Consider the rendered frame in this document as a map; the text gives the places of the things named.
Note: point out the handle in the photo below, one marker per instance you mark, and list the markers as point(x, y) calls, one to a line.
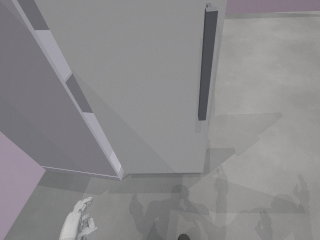
point(209, 33)

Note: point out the fridge door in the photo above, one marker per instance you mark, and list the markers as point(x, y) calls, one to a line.
point(138, 64)

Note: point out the left robot hand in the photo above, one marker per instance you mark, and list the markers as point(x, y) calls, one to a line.
point(74, 223)

